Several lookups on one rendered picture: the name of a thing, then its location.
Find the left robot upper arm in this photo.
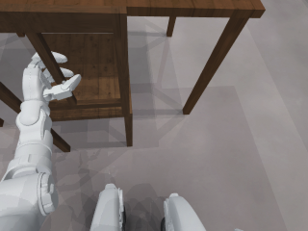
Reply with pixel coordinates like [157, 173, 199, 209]
[0, 172, 59, 231]

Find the chair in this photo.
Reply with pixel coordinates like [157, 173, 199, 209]
[0, 3, 133, 153]

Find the table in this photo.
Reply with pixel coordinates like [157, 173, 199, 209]
[0, 0, 266, 127]

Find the left robot forearm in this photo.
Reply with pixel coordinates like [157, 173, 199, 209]
[0, 100, 53, 184]

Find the right robot shin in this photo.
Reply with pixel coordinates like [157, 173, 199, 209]
[165, 193, 179, 231]

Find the right robot thigh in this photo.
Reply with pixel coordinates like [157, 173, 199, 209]
[164, 196, 206, 231]

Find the left robot hand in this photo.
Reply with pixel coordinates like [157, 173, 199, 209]
[22, 52, 82, 106]

